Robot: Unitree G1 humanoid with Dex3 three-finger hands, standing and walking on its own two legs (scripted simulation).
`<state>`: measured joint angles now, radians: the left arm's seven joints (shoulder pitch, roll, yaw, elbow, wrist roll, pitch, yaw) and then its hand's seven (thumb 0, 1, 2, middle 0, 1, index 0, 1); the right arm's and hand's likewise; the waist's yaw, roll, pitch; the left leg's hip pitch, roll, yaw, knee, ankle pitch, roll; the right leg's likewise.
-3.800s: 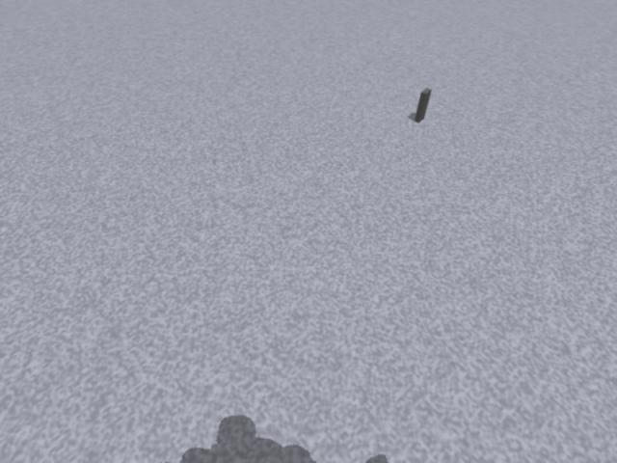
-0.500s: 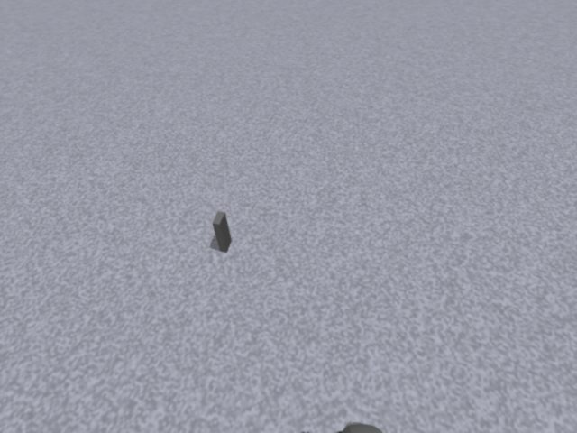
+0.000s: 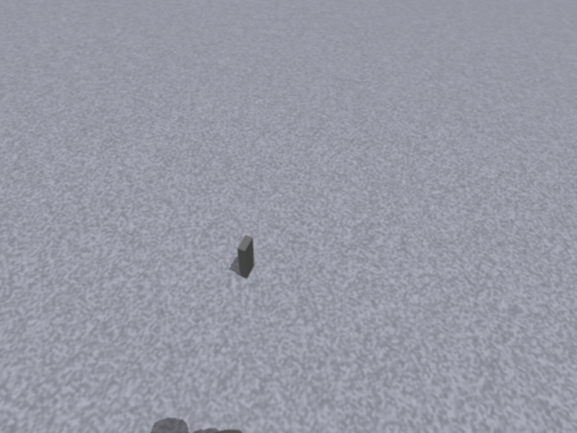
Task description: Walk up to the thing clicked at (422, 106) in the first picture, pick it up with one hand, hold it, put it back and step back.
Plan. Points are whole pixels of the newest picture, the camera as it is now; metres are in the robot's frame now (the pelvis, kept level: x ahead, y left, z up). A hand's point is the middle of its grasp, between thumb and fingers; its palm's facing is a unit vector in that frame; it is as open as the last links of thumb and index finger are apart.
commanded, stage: walk up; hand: left
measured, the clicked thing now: (246, 257) +0.83 +0.16 -0.67
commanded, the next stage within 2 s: none
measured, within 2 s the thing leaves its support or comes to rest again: neither
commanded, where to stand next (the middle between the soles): +0.49 -0.01 m, yaw -3 degrees
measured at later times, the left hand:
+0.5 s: hand (128, 353) +0.27 +0.28 -0.13, palm faces -0.10 -0.92 -0.38, open 7.4 cm
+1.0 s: hand (138, 296) +0.38 +0.30 -0.15, palm faces -0.05 -0.93 -0.36, open 7.4 cm
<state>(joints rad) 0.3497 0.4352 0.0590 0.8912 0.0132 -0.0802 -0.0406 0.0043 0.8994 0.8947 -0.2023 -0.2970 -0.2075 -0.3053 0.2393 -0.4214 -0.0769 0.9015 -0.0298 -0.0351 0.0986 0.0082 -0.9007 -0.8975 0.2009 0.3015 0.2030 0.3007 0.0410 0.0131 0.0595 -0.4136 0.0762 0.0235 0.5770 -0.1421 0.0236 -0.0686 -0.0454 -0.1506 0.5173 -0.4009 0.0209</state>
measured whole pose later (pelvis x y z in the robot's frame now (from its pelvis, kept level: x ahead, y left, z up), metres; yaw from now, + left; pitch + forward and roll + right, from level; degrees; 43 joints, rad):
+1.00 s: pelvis +0.33 +0.03 -0.01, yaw -2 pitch -3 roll +0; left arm 0.33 0.44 0.05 0.87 0.01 -0.04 -0.04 0.00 0.90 0.89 -0.20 -0.30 -0.21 -0.31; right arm 0.30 -0.41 -0.09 0.90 -0.04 -0.06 0.06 0.01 -0.90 -0.90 0.20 0.30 0.20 0.30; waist 0.01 -0.05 0.06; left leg -0.37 0.04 0.07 0.64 -0.21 0.01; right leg -0.23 -0.07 -0.02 0.73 -0.44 -0.03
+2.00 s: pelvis +0.39 +0.02 +0.02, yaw -3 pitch -2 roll +0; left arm 0.09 0.36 0.02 1.14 0.00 0.00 -0.02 0.00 0.90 0.89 -0.20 -0.30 -0.20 -0.30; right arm 0.16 -0.37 0.00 1.16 -0.02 -0.02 0.02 0.01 -0.90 -0.90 0.20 0.30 0.20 0.30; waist -0.01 -0.03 0.05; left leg -0.18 0.03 0.06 0.40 -0.18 0.00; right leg -0.20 -0.03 -0.03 0.37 -0.13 0.01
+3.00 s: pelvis +0.41 +0.01 +0.02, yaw -3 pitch -2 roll +0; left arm 0.07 0.34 0.03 1.16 0.01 0.00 -0.01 0.00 0.90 0.89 -0.20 -0.30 -0.20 -0.30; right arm 0.09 -0.34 -0.01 1.16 -0.01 -0.01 0.01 0.01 -0.90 -0.90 0.20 0.30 0.20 0.30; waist -0.01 0.00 0.05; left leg -0.09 0.03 0.04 0.31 -0.18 -0.02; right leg -0.12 -0.02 -0.05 0.31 -0.15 0.01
